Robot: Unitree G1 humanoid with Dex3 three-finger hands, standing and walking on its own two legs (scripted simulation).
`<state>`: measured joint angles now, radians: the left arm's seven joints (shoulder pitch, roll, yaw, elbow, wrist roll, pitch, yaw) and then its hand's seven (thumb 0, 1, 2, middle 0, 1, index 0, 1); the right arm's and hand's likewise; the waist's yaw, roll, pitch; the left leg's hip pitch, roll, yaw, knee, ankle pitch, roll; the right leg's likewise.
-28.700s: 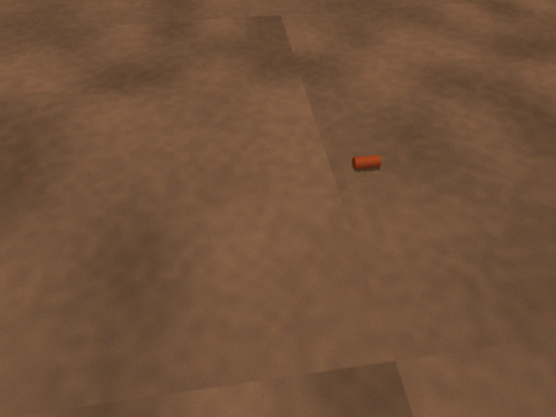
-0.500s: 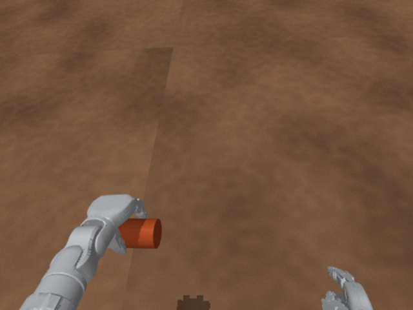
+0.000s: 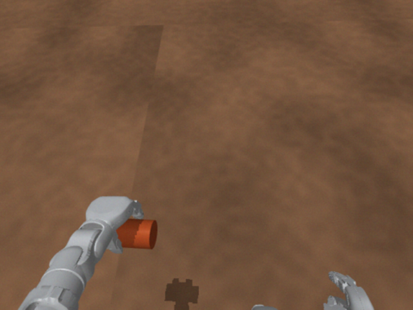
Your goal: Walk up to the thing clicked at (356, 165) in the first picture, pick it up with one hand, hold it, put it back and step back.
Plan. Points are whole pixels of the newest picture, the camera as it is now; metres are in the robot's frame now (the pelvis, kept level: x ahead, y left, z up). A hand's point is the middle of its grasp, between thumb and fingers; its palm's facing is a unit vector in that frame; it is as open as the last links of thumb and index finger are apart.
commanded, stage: crouch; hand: left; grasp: from above
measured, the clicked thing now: (125, 232) +0.30 +0.21 -0.12
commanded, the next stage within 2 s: lower in 1.68 s
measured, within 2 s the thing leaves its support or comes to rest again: neither
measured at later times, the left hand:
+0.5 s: hand (138, 232) +0.37 +0.23 -0.31, palm faces -0.43 +0.06 -0.90, open 8.8 cm
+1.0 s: hand (148, 237) +0.41 +0.24 -0.49, palm faces -0.45 +0.01 -0.89, open 8.8 cm
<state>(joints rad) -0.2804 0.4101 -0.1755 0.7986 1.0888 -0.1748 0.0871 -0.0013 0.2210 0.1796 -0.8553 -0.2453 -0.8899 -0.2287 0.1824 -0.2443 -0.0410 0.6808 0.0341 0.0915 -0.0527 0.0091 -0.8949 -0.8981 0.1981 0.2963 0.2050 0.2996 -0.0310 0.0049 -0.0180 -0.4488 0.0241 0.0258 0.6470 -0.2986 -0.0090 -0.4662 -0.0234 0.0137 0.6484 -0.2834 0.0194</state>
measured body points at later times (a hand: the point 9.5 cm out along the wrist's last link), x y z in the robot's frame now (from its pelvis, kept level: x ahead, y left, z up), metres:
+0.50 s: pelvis -0.05 +0.01 -0.19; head +0.12 +0.04 +0.23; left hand +0.39 +0.23 -0.26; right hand -0.02 -0.27 -0.30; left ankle +0.01 +0.13 -0.72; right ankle +0.02 -0.13 -0.72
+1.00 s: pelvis -0.06 +0.01 -0.33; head +0.18 +0.05 +0.05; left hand +0.43 +0.24 -0.44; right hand -0.02 -0.27 -0.44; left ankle +0.01 +0.13 -0.72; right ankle +0.02 -0.13 -0.72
